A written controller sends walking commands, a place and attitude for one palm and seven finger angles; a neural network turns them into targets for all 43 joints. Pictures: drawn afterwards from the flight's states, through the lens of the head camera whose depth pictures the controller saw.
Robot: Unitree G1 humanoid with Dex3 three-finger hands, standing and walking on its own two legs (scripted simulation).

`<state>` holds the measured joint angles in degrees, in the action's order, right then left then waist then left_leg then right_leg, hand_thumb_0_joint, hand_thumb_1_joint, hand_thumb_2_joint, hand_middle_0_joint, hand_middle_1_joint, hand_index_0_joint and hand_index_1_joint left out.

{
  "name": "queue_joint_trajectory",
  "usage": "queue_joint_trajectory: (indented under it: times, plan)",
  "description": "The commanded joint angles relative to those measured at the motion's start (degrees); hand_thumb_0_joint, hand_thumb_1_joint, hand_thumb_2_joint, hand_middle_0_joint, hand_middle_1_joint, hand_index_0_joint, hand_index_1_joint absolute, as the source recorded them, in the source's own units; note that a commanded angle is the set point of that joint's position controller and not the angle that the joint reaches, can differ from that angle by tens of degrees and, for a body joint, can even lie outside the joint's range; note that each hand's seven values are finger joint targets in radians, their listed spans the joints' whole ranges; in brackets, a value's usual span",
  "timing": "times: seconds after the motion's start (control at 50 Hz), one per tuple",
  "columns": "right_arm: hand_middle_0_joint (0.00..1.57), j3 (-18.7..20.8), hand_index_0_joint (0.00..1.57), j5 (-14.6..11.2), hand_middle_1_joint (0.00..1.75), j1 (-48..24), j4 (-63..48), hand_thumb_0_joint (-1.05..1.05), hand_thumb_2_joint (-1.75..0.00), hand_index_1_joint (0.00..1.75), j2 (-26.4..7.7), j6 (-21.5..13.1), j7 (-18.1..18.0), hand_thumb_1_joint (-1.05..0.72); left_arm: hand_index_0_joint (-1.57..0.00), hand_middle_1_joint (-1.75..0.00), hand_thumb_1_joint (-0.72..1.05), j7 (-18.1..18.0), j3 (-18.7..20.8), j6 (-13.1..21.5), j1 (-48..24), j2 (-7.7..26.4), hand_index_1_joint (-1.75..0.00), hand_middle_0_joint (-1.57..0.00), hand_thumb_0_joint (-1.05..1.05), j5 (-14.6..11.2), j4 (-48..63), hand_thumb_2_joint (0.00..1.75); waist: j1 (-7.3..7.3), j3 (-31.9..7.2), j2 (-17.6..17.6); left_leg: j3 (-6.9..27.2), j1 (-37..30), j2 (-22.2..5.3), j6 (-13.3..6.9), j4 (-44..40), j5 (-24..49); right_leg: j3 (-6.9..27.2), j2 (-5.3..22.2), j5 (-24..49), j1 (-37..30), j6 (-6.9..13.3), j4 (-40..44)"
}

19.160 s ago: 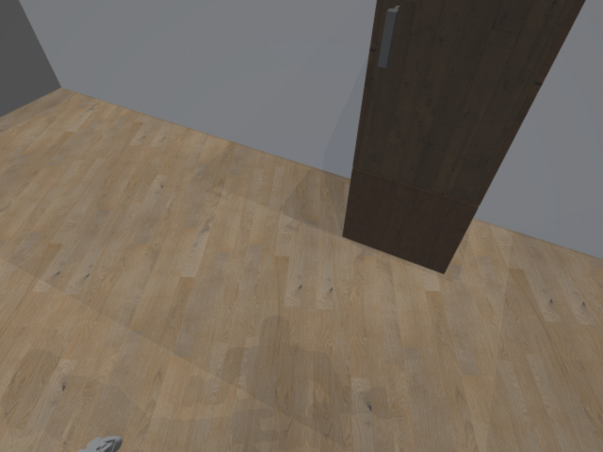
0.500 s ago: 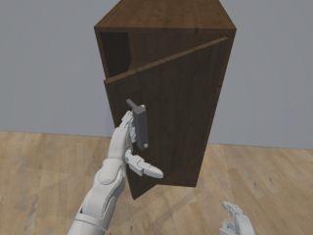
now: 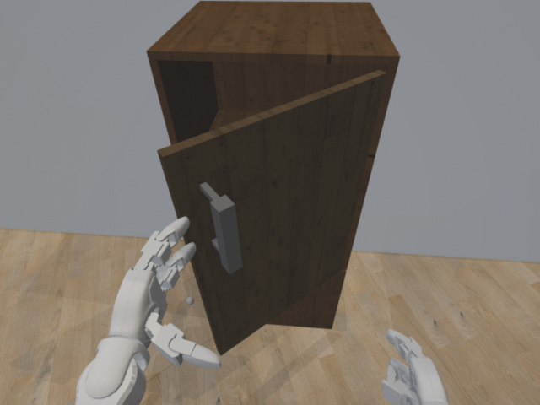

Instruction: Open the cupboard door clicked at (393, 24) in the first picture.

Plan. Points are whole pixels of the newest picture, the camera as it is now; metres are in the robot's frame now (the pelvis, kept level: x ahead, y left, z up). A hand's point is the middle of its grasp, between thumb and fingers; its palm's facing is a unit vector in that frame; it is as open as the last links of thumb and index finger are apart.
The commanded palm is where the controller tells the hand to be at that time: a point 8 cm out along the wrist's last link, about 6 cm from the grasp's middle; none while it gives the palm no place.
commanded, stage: slide the hand sideways off the handle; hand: left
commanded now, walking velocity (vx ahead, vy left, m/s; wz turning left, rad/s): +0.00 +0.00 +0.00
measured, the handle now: (219, 228) +0.33 +0.11 +0.12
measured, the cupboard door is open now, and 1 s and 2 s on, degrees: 42 42 42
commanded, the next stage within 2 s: draw the hand back to the body in 0.34 s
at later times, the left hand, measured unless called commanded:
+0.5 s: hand (157, 324) +0.18 +0.16 +0.11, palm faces +0.01 -1.00 -0.04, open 16.3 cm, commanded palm +0.16 +0.21 +0.12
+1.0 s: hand (106, 313) +0.18 +0.21 +0.13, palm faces +0.11 -0.98 -0.16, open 16.0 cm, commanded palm +0.15 +0.26 +0.14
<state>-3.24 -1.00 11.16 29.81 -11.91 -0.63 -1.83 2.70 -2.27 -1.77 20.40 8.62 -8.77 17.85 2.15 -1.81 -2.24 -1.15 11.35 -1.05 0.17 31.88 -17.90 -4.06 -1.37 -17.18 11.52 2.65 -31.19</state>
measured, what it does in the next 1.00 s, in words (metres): stands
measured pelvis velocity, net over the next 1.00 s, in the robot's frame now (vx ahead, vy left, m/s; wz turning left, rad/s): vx -0.01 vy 0.02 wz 0.03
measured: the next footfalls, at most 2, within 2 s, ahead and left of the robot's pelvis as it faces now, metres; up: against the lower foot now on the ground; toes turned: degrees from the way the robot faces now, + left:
none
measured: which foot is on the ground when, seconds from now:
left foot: down 0.00-1.00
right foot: down 0.00-1.00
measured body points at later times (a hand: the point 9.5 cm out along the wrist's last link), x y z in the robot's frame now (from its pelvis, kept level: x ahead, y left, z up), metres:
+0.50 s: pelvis -0.01 +0.00 -0.01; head -0.03 -0.01 +0.44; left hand +0.18 +0.21 +0.11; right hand +0.18 -0.21 -0.07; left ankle -0.01 +0.12 -0.73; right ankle +0.00 -0.09 -0.73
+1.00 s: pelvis -0.01 +0.02 +0.00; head -0.03 +0.01 +0.45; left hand +0.17 +0.26 +0.14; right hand +0.20 -0.18 -0.06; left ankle -0.01 +0.12 -0.73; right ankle +0.00 -0.09 -0.73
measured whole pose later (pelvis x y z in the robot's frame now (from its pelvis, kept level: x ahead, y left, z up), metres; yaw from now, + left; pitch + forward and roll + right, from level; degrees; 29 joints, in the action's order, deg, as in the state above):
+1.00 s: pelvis -0.01 +0.02 +0.00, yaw +2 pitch -3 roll -1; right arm -4.0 -1.5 12.5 33.1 -13.6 -12.7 -4.9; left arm 8.2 8.8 -1.8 24.1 15.9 -11.6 23.9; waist 3.9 -1.1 -3.0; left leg 0.2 12.8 0.3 -1.3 34.6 -18.5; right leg -5.3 0.0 -17.1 11.3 1.1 -31.7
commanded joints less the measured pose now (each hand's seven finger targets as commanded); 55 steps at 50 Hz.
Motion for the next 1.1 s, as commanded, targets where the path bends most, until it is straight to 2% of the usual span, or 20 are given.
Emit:
queue_joint_trajectory:
  times: [0.0, 0.1, 0.18, 0.26, 0.28, 0.36, 0.38, 0.42, 0.52, 0.54, 0.7, 0.78, 0.82, 0.9, 0.92, 0.94, 0.96, 0.98, 1.02, 1.08]
  plan:
    - [0.20, 2.1, 0.20, -0.2, 0.30, -7.0, -10.2, 0.00, -0.90, 0.30, -5.1, -4.9, -0.6, -0.90, -0.15, -0.30, -0.50, 1.2, 4.2, 4.9, -5.1, 3.7, -0.30, -0.15, 0.00, -0.7, 16.1, 0.30, -0.30, -4.7, 2.5, 0.9, 0.1, 1.1, -1.8, -2.3, 13.1, 2.4, 1.0, 17.3, -0.8, -1.7, 4.0]
    - [0.20, 2.4, 0.20, -0.2, 0.30, -5.7, -10.1, 0.00, -0.90, 0.30, -5.6, -7.2, -1.3, -0.90, -0.15, -0.30, -0.50, 4.1, 6.9, 6.7, 0.1, 5.8, -0.30, -0.15, 0.00, -2.4, 17.6, 0.30, -0.11, -5.5, 4.4, 1.2, 1.4, 1.4, -2.0, -0.7, 12.9, 3.2, 1.5, 18.6, -0.7, -2.4, 3.4]
    - [0.20, 2.5, 0.20, -0.4, 0.30, -5.5, -9.7, 0.00, -0.90, 0.30, -6.0, -9.2, -1.8, -0.90, -0.15, -0.30, -0.50, 6.2, 7.5, 7.9, 0.6, 6.1, -0.30, -0.15, 0.00, -3.9, 17.5, 0.30, -0.36, -3.9, 2.6, 1.5, 2.7, 1.6, -1.8, 0.1, 10.8, 3.6, 1.6, 14.4, 1.4, -2.2, 3.6]
    - [0.20, 2.5, 0.20, -0.5, 0.30, -5.1, -9.1, 0.00, -0.90, 0.30, -6.4, -11.0, -2.2, -0.90, -0.15, -0.30, -0.50, 7.1, 9.2, 8.7, 1.2, 7.3, -0.30, -0.15, 0.00, -5.0, 16.0, 0.30, -0.37, -3.0, 3.9, 2.3, 4.4, 1.7, -1.8, 0.6, 8.3, 3.9, 1.7, 9.2, 2.7, -2.2, 4.0]
    - [0.20, 2.7, 0.20, -0.5, 0.30, -5.0, -8.8, 0.00, -0.90, 0.30, -6.6, -11.4, -2.3, -0.90, -0.15, -0.30, -0.50, 7.1, 11.0, 9.0, 1.1, 8.9, -0.30, -0.15, 0.00, -5.1, 16.2, 0.30, -0.08, -3.5, 3.6, 2.3, 4.7, 1.7, -1.7, 0.9, 8.0, 4.4, 1.8, 8.4, 2.5, -2.2, 4.0]
    - [0.20, 2.4, 0.20, -0.7, 0.30, -5.3, -8.7, 0.00, -0.90, 0.30, -6.5, -13.3, -2.5, -0.90, -0.15, -0.30, -0.50, 7.0, 7.1, 9.5, -3.3, 6.0, -0.30, -0.15, 0.00, -5.0, 16.8, 0.30, -0.93, -2.9, 2.3, 2.8, 4.6, 1.7, -1.7, 0.6, 5.3, 3.6, 1.7, 3.5, 4.6, -2.1, 4.1]
    - [0.20, 2.4, 0.20, -0.8, 0.30, -5.1, -8.4, 0.00, -0.90, 0.30, -6.6, -13.6, -2.5, -0.90, -0.15, -0.30, -0.50, 6.7, 8.1, 9.5, -2.5, 6.8, -0.30, -0.15, 0.00, -5.0, 16.1, 0.30, -0.50, -2.9, 1.3, 3.0, 4.8, 1.7, -1.6, 0.5, 4.9, 3.5, 1.6, 2.6, 4.6, -1.9, 4.2]
    - [0.20, 2.3, 0.20, -0.7, 0.30, -5.2, -8.0, 0.00, -0.90, 0.30, -6.7, -14.3, -2.6, -0.90, -0.15, -0.30, -0.50, 6.2, 7.6, 9.2, -3.6, 7.3, -0.30, -0.15, 0.00, -4.3, 15.4, 0.30, -0.54, -2.9, 2.7, 3.2, 5.1, 1.6, -1.7, 0.5, 4.2, 3.6, 1.7, 0.9, 4.8, -1.9, 4.3]
    - [0.20, 2.1, 0.20, -0.7, 0.30, -5.2, -8.0, 0.00, -0.90, 0.30, -6.5, -14.7, -2.7, -0.90, -0.15, -0.30, -0.50, 5.2, 11.8, 7.9, -1.3, 10.8, -0.30, -0.15, 0.00, -3.7, 16.0, 0.30, 1.27, -5.0, 1.1, 3.3, 4.7, 1.5, -1.5, -0.7, 6.0, 2.5, 1.6, 3.7, 2.2, -1.3, 3.1]
    - [0.20, 1.9, 0.20, -0.8, 0.30, -5.8, -8.4, 0.00, -0.90, 0.30, -6.2, -14.5, -2.6, -0.90, -0.15, -0.30, -0.50, 5.4, 11.3, 7.3, -0.7, 9.6, -0.30, -0.15, 0.00, -4.0, 16.3, 0.30, 1.36, -4.3, 0.5, 3.1, 4.6, 1.5, -1.5, -1.1, 6.0, 2.4, 1.6, 4.2, 2.4, -1.4, 3.1]
    - [0.20, 1.7, 0.20, -1.2, 0.30, -6.0, -7.9, 0.00, -0.90, 0.30, -6.9, -14.7, -3.3, -0.90, -0.15, -0.30, -0.50, 7.6, 14.4, 3.4, -2.3, 10.8, -0.30, -0.15, 0.00, -6.9, 16.5, 0.30, 0.98, -2.6, 3.0, 3.2, 4.0, 1.3, -1.5, -1.7, 5.8, 1.9, 1.1, 3.9, 2.6, -1.8, 4.7]
    - [0.20, 1.6, 0.20, -1.3, 0.30, -6.2, -7.6, 0.00, -0.90, 0.30, -7.1, -15.1, -3.6, -0.90, -0.15, -0.30, -0.50, 8.9, 15.8, 3.0, -3.7, 12.0, -0.30, -0.15, 0.00, -7.3, 17.5, 0.30, 1.01, -3.2, 1.3, 3.5, 2.7, 1.4, -1.4, -2.2, 6.9, 1.6, 1.0, 5.1, 2.0, -1.7, 4.6]
    - [0.20, 1.6, 0.20, -1.4, 0.30, -6.4, -7.4, 0.00, -0.90, 0.30, -7.3, -15.6, -3.5, -0.90, -0.15, -0.30, -0.50, 9.3, 16.0, 3.1, -4.5, 12.7, -0.30, -0.15, 0.00, -7.2, 19.0, 0.30, 1.06, -4.0, -1.2, 3.5, 1.5, 1.5, -1.4, -2.3, 8.0, 1.2, 0.9, 6.6, 1.6, -1.4, 4.3]
    - [0.20, 1.4, 0.20, -1.6, 0.30, -6.1, -7.0, 0.00, -0.90, 0.30, -7.4, -16.2, -3.5, -0.90, -0.16, -0.30, -0.36, 10.3, 15.6, 2.6, -5.5, 12.3, -0.30, -0.16, 0.00, -7.7, 19.2, 0.36, 0.75, -3.2, -1.6, 4.1, 0.8, 1.4, -1.1, -3.3, 8.4, 0.2, 0.5, 7.3, 1.8, -1.4, 4.3]
    - [0.20, 1.4, 0.20, -1.5, 0.30, -6.2, -6.6, 0.00, -0.90, 0.30, -7.6, -16.3, -3.6, -0.90, -0.16, -0.30, -0.32, 10.2, 16.8, 2.3, -4.7, 13.3, -0.30, -0.16, 0.00, -7.8, 18.1, 0.37, 0.84, -2.7, 0.3, 4.3, 1.2, 1.3, -1.3, -3.2, 8.2, 0.3, 0.5, 7.1, 1.6, -1.4, 4.6]
    - [0.20, 1.6, 0.20, 0.0, 0.30, -7.4, -6.5, 0.00, -0.90, 0.30, -6.9, -15.7, -4.1, -0.90, -0.16, -0.30, -0.29, 1.2, 17.1, 5.6, -6.0, 18.9, -0.30, -0.16, 0.00, 0.9, 23.7, 0.39, 1.97, -0.6, 0.1, 4.2, 2.1, 0.9, -1.6, -5.5, 7.1, 2.5, 1.3, 5.7, -0.4, -1.1, 7.2]
    - [0.20, 1.4, 0.20, 0.7, 0.30, -6.4, -5.8, 0.00, -0.90, 0.30, -6.2, -15.2, -4.3, -0.90, -0.16, -0.30, -0.26, -2.4, 15.3, 5.7, 0.7, 13.8, -0.30, -0.16, 0.00, 1.9, 18.2, 0.40, 1.24, 2.9, 2.0, 4.0, 2.3, 0.7, -1.2, -6.3, 5.7, 2.3, 1.7, 3.7, 0.9, -1.1, 8.5]
    - [0.20, 1.5, 0.20, 0.7, 0.30, -6.4, -5.9, 0.00, -0.90, 0.30, -6.3, -14.5, -4.0, -0.90, -0.16, -0.30, -0.22, -3.7, 13.7, 5.6, 2.3, 11.8, -0.30, -0.16, 0.00, 2.3, 17.2, 0.42, 0.99, 3.3, 2.8, 4.0, 2.3, 0.7, -1.2, -6.6, 5.0, 2.3, 1.8, 2.7, 1.1, -1.2, 8.9]
    - [0.20, 1.8, 0.20, 0.9, 0.30, -6.8, -4.9, 0.00, -0.90, 0.30, -6.7, -13.2, -3.8, -0.90, -0.16, -0.30, -0.15, -6.1, 15.1, 6.7, 1.5, 13.9, -0.30, -0.16, 0.00, 3.9, 17.9, 0.45, 1.27, 2.7, 1.0, 3.9, 0.8, 0.3, -1.1, -7.7, 5.9, 2.5, 1.9, 3.3, -0.9, -0.8, 9.7]
    - [0.20, 1.8, 0.20, 1.2, 0.30, -6.9, -4.9, 0.00, -0.90, 0.30, -6.3, -12.3, -3.4, -0.90, -0.17, -0.30, -0.05, -8.2, 15.4, 8.4, 0.9, 14.5, -0.30, -0.17, 0.00, 5.5, 20.6, 0.50, 1.25, 0.0, -3.4, 3.7, -1.6, 0.2, -0.9, -9.6, 8.3, 2.3, 2.0, 5.6, -3.7, -0.7, 9.4]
